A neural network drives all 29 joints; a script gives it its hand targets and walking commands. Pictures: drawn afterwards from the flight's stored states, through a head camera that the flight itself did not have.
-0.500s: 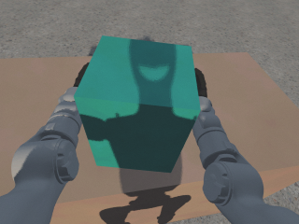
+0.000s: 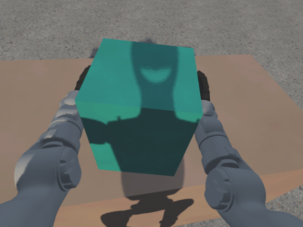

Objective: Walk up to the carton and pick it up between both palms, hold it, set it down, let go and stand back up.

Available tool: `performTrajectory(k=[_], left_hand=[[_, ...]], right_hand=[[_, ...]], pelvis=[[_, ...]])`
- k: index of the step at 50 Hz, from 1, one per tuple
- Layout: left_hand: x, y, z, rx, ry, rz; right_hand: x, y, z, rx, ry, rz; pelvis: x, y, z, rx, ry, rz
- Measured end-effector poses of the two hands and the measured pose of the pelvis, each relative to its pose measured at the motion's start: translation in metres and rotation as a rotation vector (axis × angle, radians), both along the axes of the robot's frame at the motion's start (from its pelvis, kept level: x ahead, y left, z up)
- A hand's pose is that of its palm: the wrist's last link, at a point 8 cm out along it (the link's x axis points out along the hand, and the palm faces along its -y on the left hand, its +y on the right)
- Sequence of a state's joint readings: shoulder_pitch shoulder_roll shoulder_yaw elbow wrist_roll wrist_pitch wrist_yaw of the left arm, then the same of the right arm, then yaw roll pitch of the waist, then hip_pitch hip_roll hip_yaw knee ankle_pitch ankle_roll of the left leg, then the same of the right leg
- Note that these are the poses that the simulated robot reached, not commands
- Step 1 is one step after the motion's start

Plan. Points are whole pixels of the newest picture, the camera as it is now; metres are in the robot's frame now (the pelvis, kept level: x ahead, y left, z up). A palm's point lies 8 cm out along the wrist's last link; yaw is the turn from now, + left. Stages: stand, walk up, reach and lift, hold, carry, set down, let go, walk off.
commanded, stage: reach and lift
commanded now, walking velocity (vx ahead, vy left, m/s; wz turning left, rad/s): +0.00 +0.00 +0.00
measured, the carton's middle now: (142, 113) +0.40 -0.03 +0.09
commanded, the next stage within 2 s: none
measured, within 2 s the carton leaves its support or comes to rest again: leaves its support in 0.14 s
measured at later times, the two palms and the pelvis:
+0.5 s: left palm (83, 89) +0.45 +0.12 +0.15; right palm (208, 103) +0.38 -0.19 +0.14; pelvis -0.01 +0.00 +0.00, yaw +0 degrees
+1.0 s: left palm (76, 86) +0.42 +0.12 +0.18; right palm (212, 101) +0.36 -0.19 +0.16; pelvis -0.02 +0.00 +0.00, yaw +0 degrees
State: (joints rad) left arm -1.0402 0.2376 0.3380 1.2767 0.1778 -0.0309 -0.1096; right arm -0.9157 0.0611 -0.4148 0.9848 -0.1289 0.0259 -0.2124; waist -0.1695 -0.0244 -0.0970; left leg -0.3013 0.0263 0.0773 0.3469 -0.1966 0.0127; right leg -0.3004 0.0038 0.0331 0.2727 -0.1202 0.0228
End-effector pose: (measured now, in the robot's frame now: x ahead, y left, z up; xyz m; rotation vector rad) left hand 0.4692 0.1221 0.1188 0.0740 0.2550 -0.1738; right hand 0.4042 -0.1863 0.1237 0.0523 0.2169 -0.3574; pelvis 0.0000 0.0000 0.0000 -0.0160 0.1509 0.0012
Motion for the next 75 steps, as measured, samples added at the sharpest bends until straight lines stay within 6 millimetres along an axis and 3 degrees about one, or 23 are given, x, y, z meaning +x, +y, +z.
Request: performTrajectory(k=[18,41,57,75], left_hand=[[-0.016,-0.006,0.018,-0.009,-0.038,0.001],[-0.039,-0.009,0.057,-0.007,-0.054,0.020],[-0.061,0.007,0.071,-0.004,-0.075,0.085],[-0.084,0.011,0.090,-0.018,-0.086,0.149]], right_hand=[[-0.020,-0.005,0.007,0.003,-0.043,-0.011],[-0.042,-0.008,0.033,0.033,-0.068,-0.005],[-0.045,0.006,0.047,0.069,-0.099,0.046],[-0.055,0.009,0.060,0.073,-0.115,0.094]], pelvis=[[-0.006,0.000,0.000,0.001,-0.042,0.001],[-0.017,-0.001,0.001,0.002,-0.135,0.002],[-0.023,-0.002,0.001,0.003,-0.178,0.003],[-0.034,-0.003,0.001,0.004,-0.208,0.003]])
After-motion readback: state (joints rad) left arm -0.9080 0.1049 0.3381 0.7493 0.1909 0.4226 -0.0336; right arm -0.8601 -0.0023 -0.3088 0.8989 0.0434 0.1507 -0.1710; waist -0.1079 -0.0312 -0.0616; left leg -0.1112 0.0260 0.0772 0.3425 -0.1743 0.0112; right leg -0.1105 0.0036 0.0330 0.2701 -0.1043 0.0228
